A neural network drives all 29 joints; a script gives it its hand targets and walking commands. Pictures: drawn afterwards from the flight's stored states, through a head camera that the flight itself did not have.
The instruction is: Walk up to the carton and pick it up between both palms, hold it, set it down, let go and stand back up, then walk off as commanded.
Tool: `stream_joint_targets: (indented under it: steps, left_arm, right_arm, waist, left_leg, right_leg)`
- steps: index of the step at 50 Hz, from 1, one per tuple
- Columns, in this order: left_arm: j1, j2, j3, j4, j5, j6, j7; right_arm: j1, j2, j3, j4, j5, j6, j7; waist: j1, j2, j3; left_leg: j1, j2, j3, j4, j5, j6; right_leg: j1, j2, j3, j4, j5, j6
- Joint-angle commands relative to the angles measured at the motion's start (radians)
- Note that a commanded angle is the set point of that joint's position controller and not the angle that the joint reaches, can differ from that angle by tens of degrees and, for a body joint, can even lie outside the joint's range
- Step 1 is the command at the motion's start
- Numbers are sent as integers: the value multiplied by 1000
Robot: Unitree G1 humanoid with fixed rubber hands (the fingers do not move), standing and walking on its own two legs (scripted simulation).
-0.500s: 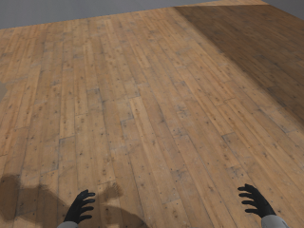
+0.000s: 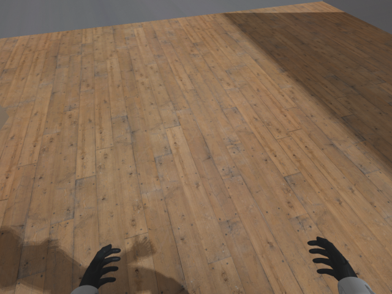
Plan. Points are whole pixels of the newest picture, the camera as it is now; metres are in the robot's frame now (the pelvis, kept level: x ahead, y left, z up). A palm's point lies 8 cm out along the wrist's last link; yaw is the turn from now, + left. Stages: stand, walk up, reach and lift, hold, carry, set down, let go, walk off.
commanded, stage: walk up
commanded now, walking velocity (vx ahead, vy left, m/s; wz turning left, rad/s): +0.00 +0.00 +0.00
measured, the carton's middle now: out of the picture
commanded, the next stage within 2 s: none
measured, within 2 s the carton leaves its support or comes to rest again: neither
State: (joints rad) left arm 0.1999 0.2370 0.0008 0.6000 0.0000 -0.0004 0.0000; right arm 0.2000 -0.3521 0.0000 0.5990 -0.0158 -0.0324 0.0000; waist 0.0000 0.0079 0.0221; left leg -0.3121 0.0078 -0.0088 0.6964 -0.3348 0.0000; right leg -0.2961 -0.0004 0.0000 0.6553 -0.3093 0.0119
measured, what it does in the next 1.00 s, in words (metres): walks ahead, turning left: left foot, then right foot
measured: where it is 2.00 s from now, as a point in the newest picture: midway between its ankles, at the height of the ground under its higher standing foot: (109, 224)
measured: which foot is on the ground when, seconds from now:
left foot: down 0.00-0.06, up 0.08-0.36, down 0.38-0.78, up 0.80-1.00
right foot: down 0.00-0.36, up 0.38-0.74, down 0.76-1.00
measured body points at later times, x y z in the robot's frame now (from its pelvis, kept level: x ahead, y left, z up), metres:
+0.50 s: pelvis +0.07 +0.13 -0.01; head +0.06 +0.17 +0.44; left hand +0.14 +0.48 -0.09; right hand +0.26 -0.14 -0.06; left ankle +0.07 +0.25 -0.72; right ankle +0.08 -0.02 -0.67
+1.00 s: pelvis +0.26 +0.20 +0.01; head +0.25 +0.18 +0.46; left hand +0.14 +0.53 -0.05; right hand +0.57 +0.04 -0.06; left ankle +0.17 +0.31 -0.65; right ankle +0.32 +0.09 -0.72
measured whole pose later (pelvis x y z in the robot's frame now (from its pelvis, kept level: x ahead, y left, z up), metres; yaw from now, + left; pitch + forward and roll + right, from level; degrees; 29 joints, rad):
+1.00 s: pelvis +0.26 +0.20 +0.01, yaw +38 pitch -4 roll -1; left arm 0.35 0.44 0.10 0.60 0.00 -0.06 -0.02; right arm 0.28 -0.49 0.00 0.60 -0.02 0.03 0.08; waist 0.03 0.04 0.03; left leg -0.42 0.09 -0.01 1.09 -0.34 0.02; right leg -0.11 -0.06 -0.19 0.51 -0.32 0.00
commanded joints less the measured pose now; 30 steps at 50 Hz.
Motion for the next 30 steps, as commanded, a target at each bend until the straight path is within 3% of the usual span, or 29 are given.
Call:
stream_joint_targets:
  steps: [1,2,3,4,5,6,7,8,9,10,12,14,15,16,17,18,19,20,21,22,23,24,26,30]
  left_arm:
    - [-58,271,82,-16,0,-49,-5]
    - [74,465,161,-36,71,-67,-3]
    - [174,510,189,-18,80,-71,16]
    - [162,516,200,-10,90,-76,34]
    - [100,484,197,-28,84,-84,44]
    - [56,472,196,-49,76,-89,45]
    - [9,458,191,-57,80,-96,44]
    - [-3,456,189,-58,83,-99,40]
    - [-4,460,190,-61,84,-101,37]
    - [1,470,193,-65,84,-101,34]
    - [6,494,202,-76,83,-99,28]
    - [-11,515,206,-81,79,-94,20]
    - [-31,520,205,-86,74,-90,13]
    - [-59,513,199,-90,68,-83,7]
    - [-60,462,192,-92,74,-86,4]
    - [-74,403,169,-103,67,-82,-11]
    - [-129,332,144,-146,51,-83,-28]
    - [-189,337,146,-222,23,-90,-30]
    - [-163,364,150,-226,24,-95,-25]
    - [-125,397,153,-196,24,-102,-22]
    - [-95,394,138,-170,36,-105,-25]
    - [-67,394,138,-151,36,-108,-26]
    - [-29,398,142,-147,35,-104,-28]
    - [-48,379,139,-177,37,-80,-38]
  right_arm:
    - [-64,-194,-66,-42,3,-25,8]
    - [-42,-275,-117,-41,-28,23,71]
    - [-117,-227,-106,-84,-28,36,97]
    - [-207,-216,-106,-128,-59,53,103]
    - [-191,-251,-120,-122,-64,67,109]
    - [-116,-267,-132,-90,-55,72,119]
    - [-69,-279,-139,-69,-45,79,134]
    - [-51,-269,-136,-61,-35,86,150]
    - [-60,-256,-129,-62,-26,92,166]
    - [-79,-249,-123,-67,-17,96,177]
    - [-110,-245,-114,-69,-2,92,187]
    - [-94,-249,-109,-58,8,81,183]
    - [-48,-252,-110,-41,10,75,176]
    - [33,-253,-113,-10,11,68,164]
    - [110,-255,-121,23,7,50,136]
    - [214,-333,-151,59,-1,37,115]
    - [286,-437,-171,41,-3,35,104]
    - [274,-460,-174,-7,6,33,94]
    - [216,-472,-177,-54,10,28,74]
    - [167,-452,-171,-79,4,24,54]
    - [135,-407,-151,-84,-4,22,51]
    - [120,-380,-139,-92,-8,20,48]
    - [127,-346,-127,-103,-4,18,51]
    - [141,-335,-121,-124,4,18,55]
  waist:
    - [14,-19,-4]
    - [61,-23,-52]
    - [134,-218,-27]
    - [142,-270,15]
    - [92,-145,37]
    - [47,-78,46]
    - [11,-50,58]
    - [-4,-89,64]
    - [0,-155,81]
    - [12,-199,92]
    - [28,-214,101]
    - [15,-211,93]
    - [-10,-206,67]
    - [-53,-162,26]
    - [-63,-69,3]
    - [-116,147,-37]
    - [-171,282,-31]
    - [-172,293,-38]
    - [-133,283,-22]
    - [-105,230,-10]
    - [-87,183,11]
    - [-75,184,-13]
    - [-69,171,-63]
    - [-63,160,-9]
  left_leg:
    - [38,113,-114,-260,78,36]
    - [-298,47,-275,-166,-104,56]
    - [-544,2,-111,46,-197,24]
    - [-634,81,-48,331,-151,-2]
    - [-594,133,-97,426,-105,-16]
    - [-509,159,-93,462,-68,-25]
    - [-432,186,-105,453,-17,-31]
    - [-386,185,-85,403,3,-30]
    - [-356,180,-50,352,8,-30]
    - [-323,182,-25,290,11,-28]
    - [-260,184,10,175,12,-15]
    - [-173,165,58,96,-7,-4]
    - [-96,143,90,64,6,3]
    - [30,116,121,-8,61,9]
    - [127,37,139,-81,49,14]
    - [265,61,-70,-197,-46,80]
    - [375,176,-428,-335,-105,164]
    - [355,278,-835,-496,-142,294]
    - [306,344,-923,-532,-251,355]
    - [307,312,-796,-482,-201,330]
    - [271,238,-663,-424,-72,293]
    - [244,211,-611,-398,33,281]
    - [202,189,-562,-388,31,277]
    - [83,152,-566,-426,-178,241]
  right_leg:
    - [45,-92,110,-180,90,-54]
    - [357,-146,148,-242,-370,-167]
    - [508,-343,351,-423,-555,-235]
    - [462,-559,481,-512,-533,-318]
    - [375,-594,455,-536,-447,-323]
    - [287,-571,364,-523,-405,-304]
    - [222,-512,245,-489,-345,-273]
    - [191,-452,139,-471,-342,-244]
    - [165,-420,64,-478,-370,-228]
    - [152,-411,17,-495,-389,-220]
    - [140,-411,-28,-505,-416,-207]
    - [121,-396,-78,-466,-432,-195]
    - [100,-388,-104,-416,-436,-190]
    - [54,-361,-159,-306,-445,-174]
    - [-7,-264,-232,-125,-426,-152]
    - [-124,-158,-268,238,-352,-121]
    - [-378,-69,-180,472,-386,-96]
    - [-541,7,-50,531,-405,-84]
    - [-558,-47,24,587,-402,-67]
    - [-540,-91,54,558,-312,-56]
    - [-469,-100,45,483,-277,-51]
    - [-414,-87,36,415,-285,-48]
    - [-323,-61,20,287,-246,-35]
    - [-268,-24,3,170,-67,-29]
